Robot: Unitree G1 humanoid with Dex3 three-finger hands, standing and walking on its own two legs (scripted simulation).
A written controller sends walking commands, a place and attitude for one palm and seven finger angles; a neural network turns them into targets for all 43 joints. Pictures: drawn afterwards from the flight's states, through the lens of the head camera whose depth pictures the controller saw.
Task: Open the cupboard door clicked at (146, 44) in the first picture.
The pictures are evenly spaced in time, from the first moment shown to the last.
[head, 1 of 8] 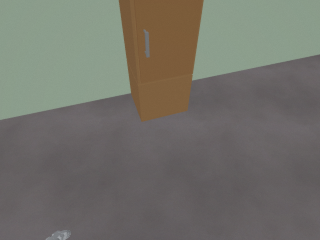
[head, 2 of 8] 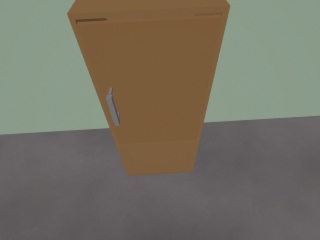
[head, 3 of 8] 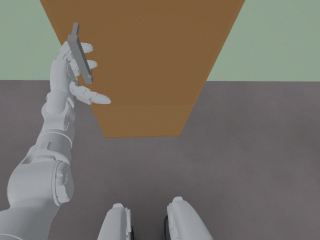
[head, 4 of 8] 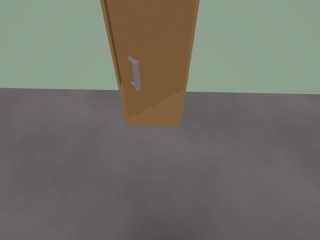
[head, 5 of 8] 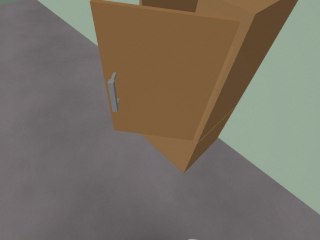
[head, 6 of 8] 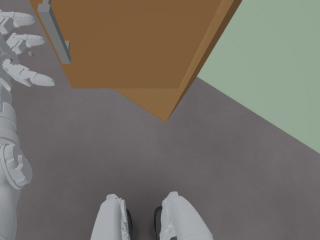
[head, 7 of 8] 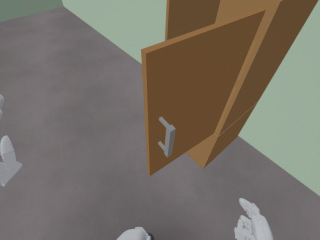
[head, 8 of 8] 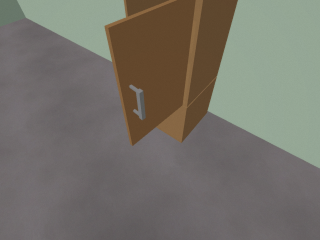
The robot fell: no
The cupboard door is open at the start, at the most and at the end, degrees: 0 84 84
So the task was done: yes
